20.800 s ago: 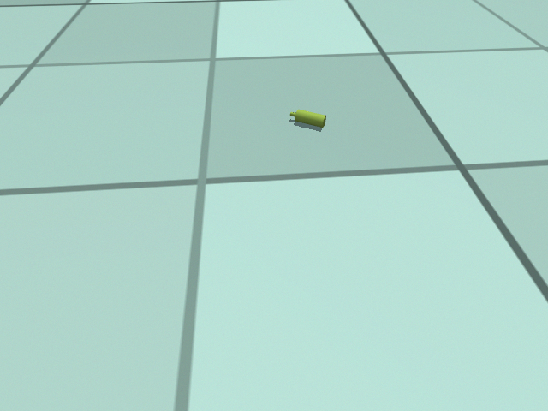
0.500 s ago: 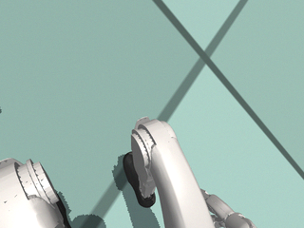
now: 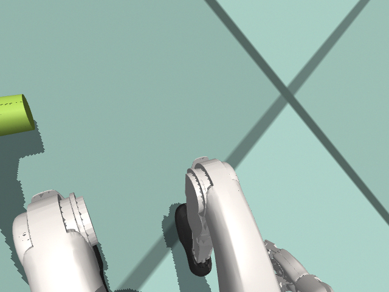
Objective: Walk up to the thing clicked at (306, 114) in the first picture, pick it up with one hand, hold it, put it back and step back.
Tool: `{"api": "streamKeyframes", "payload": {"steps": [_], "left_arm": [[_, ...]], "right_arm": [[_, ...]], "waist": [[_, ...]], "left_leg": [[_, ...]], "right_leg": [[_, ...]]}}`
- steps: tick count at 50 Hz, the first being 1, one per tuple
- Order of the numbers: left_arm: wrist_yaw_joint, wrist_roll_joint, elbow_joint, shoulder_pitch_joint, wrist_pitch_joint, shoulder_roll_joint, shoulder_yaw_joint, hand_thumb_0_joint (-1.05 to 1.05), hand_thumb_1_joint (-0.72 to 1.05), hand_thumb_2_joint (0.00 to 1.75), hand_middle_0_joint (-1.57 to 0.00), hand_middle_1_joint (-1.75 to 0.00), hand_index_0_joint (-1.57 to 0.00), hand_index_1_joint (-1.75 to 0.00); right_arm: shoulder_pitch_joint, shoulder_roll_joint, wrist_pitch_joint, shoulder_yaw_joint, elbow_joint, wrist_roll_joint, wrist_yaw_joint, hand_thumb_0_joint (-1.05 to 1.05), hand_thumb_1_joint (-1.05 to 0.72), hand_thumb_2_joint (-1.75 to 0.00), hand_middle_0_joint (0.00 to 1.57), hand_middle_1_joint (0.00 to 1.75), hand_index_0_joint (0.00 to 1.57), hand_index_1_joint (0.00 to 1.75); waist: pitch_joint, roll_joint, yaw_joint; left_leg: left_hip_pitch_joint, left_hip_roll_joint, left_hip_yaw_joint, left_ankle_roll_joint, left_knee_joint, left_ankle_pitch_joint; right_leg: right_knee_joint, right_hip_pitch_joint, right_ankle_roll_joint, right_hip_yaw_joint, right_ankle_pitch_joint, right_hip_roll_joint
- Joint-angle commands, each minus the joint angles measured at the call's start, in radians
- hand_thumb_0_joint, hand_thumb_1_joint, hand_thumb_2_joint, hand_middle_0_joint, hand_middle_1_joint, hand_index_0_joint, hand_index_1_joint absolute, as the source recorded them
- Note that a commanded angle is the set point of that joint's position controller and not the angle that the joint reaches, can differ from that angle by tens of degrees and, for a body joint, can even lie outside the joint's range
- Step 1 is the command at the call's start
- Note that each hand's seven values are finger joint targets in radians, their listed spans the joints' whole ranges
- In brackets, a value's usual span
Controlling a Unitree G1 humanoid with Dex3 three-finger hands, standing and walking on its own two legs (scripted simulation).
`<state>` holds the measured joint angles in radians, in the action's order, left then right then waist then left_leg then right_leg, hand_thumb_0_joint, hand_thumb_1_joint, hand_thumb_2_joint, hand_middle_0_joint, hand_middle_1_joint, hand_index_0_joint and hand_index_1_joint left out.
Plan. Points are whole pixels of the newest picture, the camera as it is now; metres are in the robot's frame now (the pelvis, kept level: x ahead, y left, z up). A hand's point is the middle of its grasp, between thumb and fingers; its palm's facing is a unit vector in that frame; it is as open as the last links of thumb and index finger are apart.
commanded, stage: settle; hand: left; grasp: from above
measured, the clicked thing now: out of the picture +0.46 +0.37 -0.23
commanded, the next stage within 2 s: lift in 0.42 s
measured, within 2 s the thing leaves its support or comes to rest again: neither
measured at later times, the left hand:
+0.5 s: hand out of the picture +0.44 +0.35 -0.12, palm faces -0.45 -0.08 -0.89, open 10.4 cm
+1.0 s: hand out of the picture +0.40 +0.35 -0.02, palm faces -0.45 -0.12 -0.88, open 10.3 cm
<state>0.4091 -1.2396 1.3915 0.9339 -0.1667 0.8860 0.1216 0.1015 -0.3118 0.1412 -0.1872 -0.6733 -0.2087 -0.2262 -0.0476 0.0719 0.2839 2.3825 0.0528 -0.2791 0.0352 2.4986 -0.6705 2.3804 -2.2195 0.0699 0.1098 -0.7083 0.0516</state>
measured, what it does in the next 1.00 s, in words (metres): rises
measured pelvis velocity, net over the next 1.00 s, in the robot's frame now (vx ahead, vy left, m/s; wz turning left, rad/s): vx -0.01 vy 0.00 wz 0.12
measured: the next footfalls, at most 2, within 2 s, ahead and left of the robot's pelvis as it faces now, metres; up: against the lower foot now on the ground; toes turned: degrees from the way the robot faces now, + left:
none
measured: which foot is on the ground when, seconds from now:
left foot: down 0.00-1.00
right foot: down 0.00-1.00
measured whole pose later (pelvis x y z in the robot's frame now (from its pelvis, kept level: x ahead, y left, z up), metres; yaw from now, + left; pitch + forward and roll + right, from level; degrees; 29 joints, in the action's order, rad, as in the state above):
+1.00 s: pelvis -0.01 +0.00 +0.09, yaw +7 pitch +34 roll -8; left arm 0.05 -1.10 1.00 0.77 -0.13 0.71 0.03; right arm 0.19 -0.27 -0.05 -0.03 -0.65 -0.05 -0.09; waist 0.13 -0.03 0.17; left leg 2.16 0.06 -0.14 0.01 2.16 -0.60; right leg 2.11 -2.04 0.06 0.04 -0.67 0.00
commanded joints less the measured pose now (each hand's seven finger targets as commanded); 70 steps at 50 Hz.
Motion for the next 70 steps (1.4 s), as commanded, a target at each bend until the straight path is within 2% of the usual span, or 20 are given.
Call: {"api": "streamKeyframes", "payload": {"steps": [1,4,9,11,15,22,24,27,28,29,32,33,39,41,43,45,53,59,64,70], "left_arm": [[-0.01,0.035,-0.202,0.335,0.022,0.227,-0.013,0.0,0.63,0.88,-1.02,-0.72,-1.02,-0.73],[-0.058,0.045,-0.212,0.325,0.026,0.21,-0.024,0.0,0.7,0.91,-1.08,-0.75,-1.07,-0.75],[-0.121,0.051,-0.237,0.351,0.013,0.181,-0.045,0.0,0.72,0.94,-1.09,-0.77,-1.09,-0.77],[-0.134,0.047,-0.249,0.355,0.002,0.213,-0.025,0.0,0.71,0.96,-1.09,-0.76,-1.08,-0.77],[-0.148,0.047,-0.285,0.384,-0.016,0.234,-0.011,0.0,0.72,0.97,-1.09,-0.77,-1.09,-0.78],[-0.16,0.033,-0.303,0.403,-0.036,0.26,0.004,0.0,0.7,0.98,-1.08,-0.76,-1.07,-0.77],[-0.163,0.034,-0.312,0.406,-0.035,0.253,0.002,0.0,0.69,0.93,-1.09,-0.81,-1.1,-0.81],[-0.168,0.046,-0.315,0.379,-0.023,0.25,0.008,0.0,0.61,0.87,-0.98,-0.71,-0.99,-0.7],[-0.174,0.048,-0.32,0.374,-0.016,0.242,0.005,0.0,0.64,0.85,-1.04,-0.77,-1.05,-0.76],[-0.181,0.052,-0.333,0.373,-0.01,0.241,0.005,0.0,0.59,0.86,-0.96,-0.69,-0.97,-0.69],[-0.203,0.073,-0.383,0.383,0.008,0.253,0.014,0.0,0.68,0.88,-1.05,-0.76,-1.05,-0.75],[-0.215,0.08,-0.372,0.343,0.016,0.221,0.002,0.0,0.69,0.85,-1.04,-0.76,-1.06,-0.75],[-0.268,0.111,-0.486,0.293,0.03,0.212,0.011,0.0,0.73,0.82,-1.07,-0.72,-1.08,-0.71],[-0.284,0.126,-0.513,0.264,0.031,0.156,-0.016,0.0,0.73,0.85,-1.07,-0.74,-1.09,-0.72],[-0.291,0.138,-0.551,0.253,0.033,0.182,0.006,0.0,0.72,0.85,-1.07,-0.73,-1.08,-0.72],[-0.299,0.149,-0.602,0.252,0.031,0.143,-0.015,0.0,0.69,0.85,-1.03,-0.74,-1.04,-0.73],[-0.336,0.199,-0.719,0.113,0.047,0.083,-0.031,0.0,0.71,0.84,-1.03,-0.75,-1.05,-0.73],[-0.349,0.228,-0.844,0.025,0.073,0.036,-0.045,0.0,0.72,0.84,-1.04,-0.72,-1.05,-0.71],[-0.357,0.242,-0.924,-0.072,0.094,0.008,-0.05,0.0,0.72,0.81,-1.02,-0.72,-1.04,-0.7],[-0.341,0.255,-0.968,-0.167,0.122,-0.041,-0.066,0.0,0.72,0.82,-1.03,-0.72,-1.04,-0.7]], "right_arm": [[0.2,-0.28,-0.018,0.123,0.002,0.035,0.013,0.0,-0.91,-0.9,0.2,0.3,0.2,0.3],[0.202,-0.268,-0.036,0.136,0.008,0.051,0.018,0.0,-0.91,-0.9,0.2,0.3,0.2,0.3],[0.218,-0.258,-0.071,0.145,0.024,0.072,0.038,0.0,-0.91,-0.9,0.2,0.3,0.2,0.3],[0.225,-0.253,-0.084,0.148,0.021,0.077,0.046,0.0,-0.91,-0.9,0.2,0.3,0.2,0.3],[0.233,-0.249,-0.103,0.147,0.026,0.079,0.063,0.0,-0.91,-0.9,0.2,0.3,0.2,0.3],[0.243,-0.254,-0.124,0.155,0.037,0.08,0.093,0.0,-0.91,-0.9,0.2,0.3,0.2,0.3],[0.242,-0.242,-0.127,0.154,0.037,0.08,0.098,0.0,-0.94,-0.92,0.2,0.3,0.2,0.3],[0.253,-0.239,-0.133,0.163,0.035,0.086,0.102,0.0,-0.89,-0.89,0.2,0.3,0.2,0.3],[0.261,-0.231,-0.135,0.163,0.031,0.089,0.102,0.0,-0.94,-0.91,0.2,0.3,0.2,0.3],[0.265,-0.231,-0.137,0.169,0.029,0.092,0.105,0.0,-0.89,-0.89,0.2,0.3,0.2,0.3],[0.27,-0.233,-0.146,0.187,0.034,0.105,0.112,0.0,-0.92,-0.91,0.2,0.3,0.2,0.3],[0.275,-0.225,-0.149,0.188,0.031,0.109,0.111,0.0,-0.92,-0.91,0.2,0.3,0.2,0.3],[0.262,-0.219,-0.165,0.229,0.044,0.136,0.128,0.0,-0.91,-0.9,0.2,0.3,0.2,0.3],[0.268,-0.198,-0.169,0.229,0.049,0.142,0.129,0.0,-0.92,-0.91,0.2,0.3,0.2,0.3],[0.263,-0.197,-0.173,0.238,0.052,0.15,0.136,0.0,-0.91,-0.9,0.2,0.3,0.2,0.3],[0.261,-0.185,-0.175,0.241,0.063,0.155,0.143,0.0,-0.91,-0.9,0.2,0.3,0.2,0.3],[0.228,-0.166,-0.182,0.261,0.091,0.18,0.173,0.0,-0.91,-0.9,0.2,0.3,0.2,0.3],[0.188,-0.151,-0.184,0.271,0.099,0.197,0.206,0.0,-0.9,-0.9,0.2,0.3,0.2,0.3],[0.166,-0.137,-0.186,0.272,0.1,0.209,0.228,0.0,-0.9,-0.9,0.2,0.3,0.2,0.3],[0.135,-0.112,-0.184,0.264,0.091,0.222,0.254,0.0,-0.89,-0.9,0.2,0.3,0.2,0.3]], "waist": [[0.684,-0.487,0.013],[0.716,-0.481,-0.006],[0.719,-0.43,0.003],[0.727,-0.414,-0.012],[0.737,-0.402,-0.014],[0.722,-0.419,-0.019],[0.769,-0.442,-0.026],[0.8,-0.424,-0.041],[0.804,-0.439,-0.042],[0.817,-0.439,-0.05],[0.851,-0.448,-0.061],[0.843,-0.44,-0.062],[0.862,-0.434,-0.105],[0.871,-0.402,-0.097],[0.879,-0.385,-0.112],[0.886,-0.387,-0.107],[0.866,-0.346,-0.143],[0.844,-0.331,-0.157],[0.865,-0.312,-0.18],[0.768,-0.257,-0.183]], "left_leg": [[-0.578,-0.003,0.17,-0.043,-0.26,0.183],[-0.597,-0.007,0.172,-0.043,-0.291,0.158],[-0.59,-0.015,0.177,-0.047,-0.303,0.172],[-0.578,-0.018,0.186,-0.05,-0.305,0.169],[-0.58,-0.021,0.198,-0.054,-0.305,0.188],[-0.61,-0.024,0.196,-0.049,-0.345,0.127],[-0.639,-0.021,0.2,-0.047,-0.354,0.132],[-0.64,-0.023,0.211,-0.052,-0.363,0.154],[-0.64,-0.025,0.217,-0.053,-0.374,0.162],[-0.659,-0.025,0.216,-0.053,-0.388,0.166],[-0.693,-0.024,0.218,-0.055,-0.411,0.162],[-0.692,-0.025,0.222,-0.055,-0.419,0.169],[-0.756,-0.027,0.216,-0.054,-0.504,0.13],[-0.764,-0.026,0.225,-0.06,-0.514,0.148],[-0.782,-0.026,0.221,-0.062,-0.538,0.144],[-0.803,-0.027,0.22,-0.063,-0.566,0.143],[-0.908,-0.02,0.206,-0.063,-0.714,0.09],[-1.047,-0.013,0.191,-0.057,-0.85,0.075],[-1.192,-0.013,0.2,-0.055,-0.942,0.162],[-1.293,-0.018,0.223,-0.054,-1.087,0.145]], "right_leg": [[-0.245,0.265,-0.095,0.112,0.278,0.031],[-0.252,0.273,-0.096,0.103,0.251,0.026],[-0.272,0.285,-0.097,0.092,0.261,0.021],[-0.283,0.308,-0.095,0.081,0.254,0.02],[-0.303,0.328,-0.092,0.071,0.268,0.016],[-0.328,0.292,-0.105,0.072,0.183,0.01],[-0.324,0.307,-0.104,0.063,0.193,0.009],[-0.343,0.336,-0.1,0.054,0.216,0.009],[-0.346,0.356,-0.097,0.052,0.23,0.005],[-0.35,0.355,-0.097,0.052,0.235,0.004],[-0.372,0.361,-0.101,0.044,0.227,0.002],[-0.377,0.379,-0.098,0.043,0.237,0.001],[-0.418,0.366,-0.108,0.027,0.192,-0.011],[-0.447,0.416,-0.101,0.015,0.218,-0.01],[-0.467,0.419,-0.101,0.01,0.209,-0.012],[-0.494,0.441,-0.101,0.006,0.211,-0.015],[-0.611,0.538,-0.097,-0.007,0.172,-0.016],[-0.72,0.635,-0.09,-0.014,0.175,-0.021],[-0.818,0.762,-0.088,-0.03,0.229,-0.025],[-0.989,0.93,-0.083,-0.051,0.215,-0.026]]}}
